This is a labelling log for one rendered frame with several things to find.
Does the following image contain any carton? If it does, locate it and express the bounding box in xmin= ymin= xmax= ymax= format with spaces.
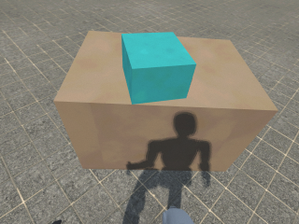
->
xmin=121 ymin=32 xmax=196 ymax=105

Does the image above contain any robot right thigh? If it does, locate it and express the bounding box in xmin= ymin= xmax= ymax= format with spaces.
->
xmin=162 ymin=208 xmax=194 ymax=224

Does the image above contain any pedestal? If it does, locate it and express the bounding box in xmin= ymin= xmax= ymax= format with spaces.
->
xmin=53 ymin=31 xmax=278 ymax=172

